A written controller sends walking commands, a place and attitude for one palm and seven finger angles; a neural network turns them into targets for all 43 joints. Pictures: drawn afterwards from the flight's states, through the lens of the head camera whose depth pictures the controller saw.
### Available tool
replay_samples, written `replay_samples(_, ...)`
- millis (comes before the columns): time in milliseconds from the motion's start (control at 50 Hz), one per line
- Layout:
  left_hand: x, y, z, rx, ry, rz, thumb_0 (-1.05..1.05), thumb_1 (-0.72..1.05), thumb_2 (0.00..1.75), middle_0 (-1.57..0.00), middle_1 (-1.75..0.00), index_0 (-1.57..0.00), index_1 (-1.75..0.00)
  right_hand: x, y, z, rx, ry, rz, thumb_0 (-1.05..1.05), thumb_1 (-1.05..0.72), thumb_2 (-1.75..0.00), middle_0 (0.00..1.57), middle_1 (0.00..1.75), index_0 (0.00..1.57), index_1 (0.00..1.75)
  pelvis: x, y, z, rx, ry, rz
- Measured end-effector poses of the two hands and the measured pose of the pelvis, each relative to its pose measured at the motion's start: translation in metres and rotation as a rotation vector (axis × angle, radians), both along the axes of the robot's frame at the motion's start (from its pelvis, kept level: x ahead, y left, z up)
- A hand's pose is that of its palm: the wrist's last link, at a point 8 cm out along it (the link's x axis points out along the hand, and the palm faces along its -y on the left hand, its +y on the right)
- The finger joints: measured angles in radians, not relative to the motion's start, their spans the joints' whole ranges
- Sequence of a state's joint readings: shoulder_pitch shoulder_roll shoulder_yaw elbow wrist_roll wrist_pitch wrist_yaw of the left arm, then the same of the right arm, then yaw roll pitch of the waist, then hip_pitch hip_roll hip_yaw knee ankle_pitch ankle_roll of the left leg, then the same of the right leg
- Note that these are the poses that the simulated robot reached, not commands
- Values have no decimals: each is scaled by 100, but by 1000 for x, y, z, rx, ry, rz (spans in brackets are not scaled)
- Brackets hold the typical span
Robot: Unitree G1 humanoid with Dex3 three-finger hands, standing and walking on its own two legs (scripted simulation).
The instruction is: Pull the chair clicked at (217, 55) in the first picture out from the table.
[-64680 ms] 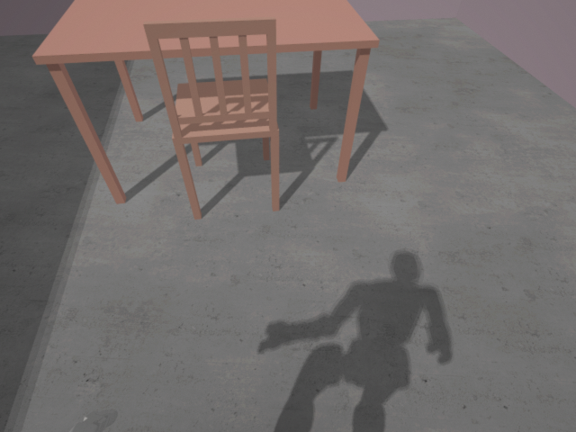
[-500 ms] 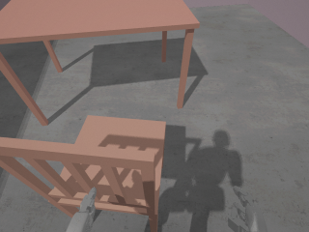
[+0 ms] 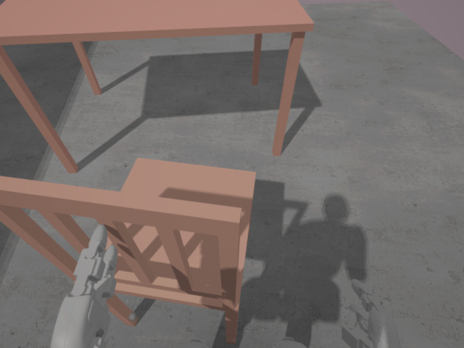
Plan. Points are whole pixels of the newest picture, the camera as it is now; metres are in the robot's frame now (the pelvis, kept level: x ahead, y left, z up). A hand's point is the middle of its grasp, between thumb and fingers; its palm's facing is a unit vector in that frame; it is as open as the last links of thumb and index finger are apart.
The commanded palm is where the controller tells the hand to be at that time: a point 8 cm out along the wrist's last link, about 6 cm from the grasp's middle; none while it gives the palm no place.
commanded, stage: draw the hand back to the body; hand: left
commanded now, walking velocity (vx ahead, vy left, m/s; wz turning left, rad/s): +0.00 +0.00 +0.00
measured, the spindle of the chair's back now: (130, 252) +0.28 +0.20 -0.01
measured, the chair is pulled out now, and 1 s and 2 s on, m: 0.69 0.69 0.69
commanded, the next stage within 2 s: step back with the hand held close in 1.32 s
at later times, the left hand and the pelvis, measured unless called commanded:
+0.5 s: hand (63, 296) +0.17 +0.21 +0.13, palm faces +0.26 -0.89 -0.38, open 15.4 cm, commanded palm +0.13 +0.26 +0.18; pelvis +0.02 +0.00 +0.06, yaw +1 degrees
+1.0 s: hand out of the picture +0.22 +0.27 +0.25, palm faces +0.49 -0.76 -0.43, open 8.7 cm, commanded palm +0.17 +0.30 +0.26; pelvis +0.03 +0.00 +0.09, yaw +0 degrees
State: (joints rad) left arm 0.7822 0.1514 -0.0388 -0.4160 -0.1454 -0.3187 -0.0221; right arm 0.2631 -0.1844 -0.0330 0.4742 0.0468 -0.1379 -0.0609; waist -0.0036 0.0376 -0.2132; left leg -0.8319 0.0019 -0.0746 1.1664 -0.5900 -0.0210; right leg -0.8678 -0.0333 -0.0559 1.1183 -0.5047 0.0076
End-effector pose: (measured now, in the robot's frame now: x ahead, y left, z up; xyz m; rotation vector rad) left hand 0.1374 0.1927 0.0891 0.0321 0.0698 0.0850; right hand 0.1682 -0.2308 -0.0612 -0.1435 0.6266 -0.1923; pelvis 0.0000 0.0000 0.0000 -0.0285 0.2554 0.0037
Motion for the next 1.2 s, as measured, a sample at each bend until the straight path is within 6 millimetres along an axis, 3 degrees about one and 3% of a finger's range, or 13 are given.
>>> replay_samples(60,3,0,5,26,-54,-47,-1,-54,20,0,0,0,0,0,2,-8,29,12,-1,1,-90,-90,20,30,20,30,-2,0,-3,1,-2,-6)
replay_samples(160,-2,6,8,48,54,-81,-1,-54,20,0,-1,0,0,1,5,-6,62,24,-26,1,-90,-90,20,30,20,30,0,-1,4,6,-32,-9)
replay_samples(260,-5,27,39,75,10,4,-1,-51,21,-1,-1,-1,-1,7,5,8,58,1,-35,1,-90,-90,20,30,20,30,7,-2,16,2,-59,1)
replay_samples(340,-3,44,56,251,76,108,-1,-43,25,-2,-3,-2,-3,13,5,23,30,10,-29,1,-90,-90,20,30,20,30,12,-3,31,5,-101,8)
replay_samples(480,-2,56,66,321,184,217,-1,-22,35,-5,-7,-5,-7,24,6,51,5,-16,-13,1,-90,-90,20,30,20,30,19,-1,53,12,-177,8)
replay_samples(620,11,72,105,379,65,283,0,2,47,-8,-12,-8,-12,34,10,67,-6,-45,35,1,-90,-90,20,30,20,30,25,-1,67,15,-243,11)
replay_samples(1000,42,105,183,496,-193,393,1,69,80,-18,-26,-18,-26,35,8,65,8,20,82,1,-90,-90,20,30,20,30,34,-1,86,21,-308,-8)
replay_samples(1060,45,108,184,491,-198,399,1,77,83,-19,-28,-19,-28,34,5,65,15,27,71,1,-90,-90,20,30,20,30,33,-1,87,21,-309,-13)
replay_samples(1200,46,102,159,436,-110,361,2,86,88,-20,-30,-20,-30,30,-1,68,-1,43,60,1,-90,-90,20,30,20,30,32,0,88,21,-310,-19)
